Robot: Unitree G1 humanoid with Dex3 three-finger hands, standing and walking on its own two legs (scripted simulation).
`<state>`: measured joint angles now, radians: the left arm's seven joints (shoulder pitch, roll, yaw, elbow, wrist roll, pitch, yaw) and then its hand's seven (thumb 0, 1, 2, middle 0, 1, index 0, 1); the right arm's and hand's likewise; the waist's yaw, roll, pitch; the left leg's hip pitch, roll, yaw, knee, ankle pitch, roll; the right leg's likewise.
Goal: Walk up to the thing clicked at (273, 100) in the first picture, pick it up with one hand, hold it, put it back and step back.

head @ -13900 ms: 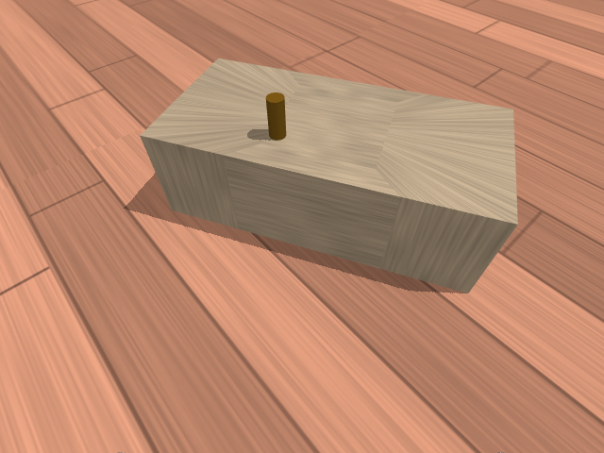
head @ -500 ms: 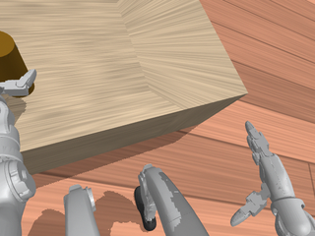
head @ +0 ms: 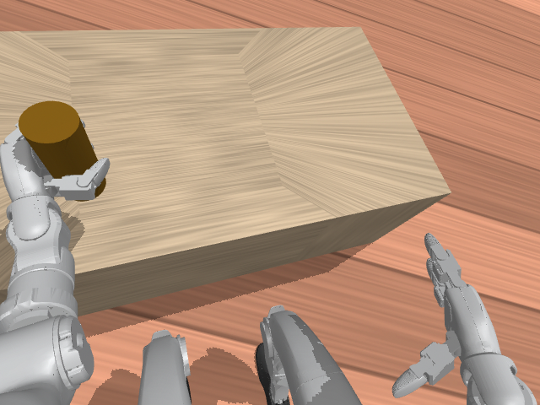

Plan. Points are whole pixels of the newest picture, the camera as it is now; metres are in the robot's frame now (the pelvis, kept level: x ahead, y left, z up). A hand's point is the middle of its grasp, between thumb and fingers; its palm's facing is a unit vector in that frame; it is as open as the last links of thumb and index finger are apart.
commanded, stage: lift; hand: left
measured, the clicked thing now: (69, 157) +0.48 +0.20 +0.00
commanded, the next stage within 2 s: hold in 1.12 s
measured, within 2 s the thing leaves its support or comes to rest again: neither
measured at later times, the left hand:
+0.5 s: hand (62, 185) +0.40 +0.19 +0.07, palm faces +0.17 -0.98 -0.03, open 8.8 cm
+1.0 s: hand (60, 190) +0.38 +0.18 +0.10, palm faces +0.17 -0.98 -0.03, open 8.8 cm
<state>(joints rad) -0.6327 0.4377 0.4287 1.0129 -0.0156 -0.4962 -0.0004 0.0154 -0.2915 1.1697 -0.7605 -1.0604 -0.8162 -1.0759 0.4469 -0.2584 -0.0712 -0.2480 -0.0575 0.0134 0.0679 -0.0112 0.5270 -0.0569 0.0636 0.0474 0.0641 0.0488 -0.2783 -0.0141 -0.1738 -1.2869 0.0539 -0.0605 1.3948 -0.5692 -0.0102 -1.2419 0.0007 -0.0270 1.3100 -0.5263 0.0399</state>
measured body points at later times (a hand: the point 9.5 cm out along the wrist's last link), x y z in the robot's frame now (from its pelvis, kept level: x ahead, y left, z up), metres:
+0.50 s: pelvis +0.01 +0.00 +0.05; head +0.09 +0.03 +0.49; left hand +0.38 +0.24 +0.07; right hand +0.18 -0.25 +0.08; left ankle +0.04 +0.12 -0.60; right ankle +0.05 -0.15 -0.60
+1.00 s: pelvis +0.02 -0.01 +0.07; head +0.09 +0.01 +0.51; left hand +0.36 +0.23 +0.10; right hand +0.19 -0.26 +0.07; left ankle +0.04 +0.12 -0.60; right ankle +0.05 -0.15 -0.60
